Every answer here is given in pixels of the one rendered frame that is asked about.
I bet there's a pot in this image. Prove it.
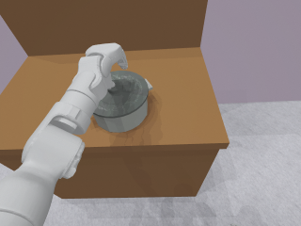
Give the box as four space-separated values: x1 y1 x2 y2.
92 78 153 133

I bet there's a robot left hand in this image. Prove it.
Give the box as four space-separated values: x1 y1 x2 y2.
85 42 128 89

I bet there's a knob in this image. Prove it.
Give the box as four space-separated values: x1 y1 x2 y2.
107 80 123 94

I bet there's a table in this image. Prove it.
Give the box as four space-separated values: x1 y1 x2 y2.
0 0 230 199

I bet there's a lid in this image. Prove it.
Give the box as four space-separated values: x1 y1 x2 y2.
93 71 149 119

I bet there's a robot left upper arm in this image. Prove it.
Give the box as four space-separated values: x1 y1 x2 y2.
0 123 86 226

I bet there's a robot left forearm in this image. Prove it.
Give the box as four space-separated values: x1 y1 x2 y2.
21 51 112 163

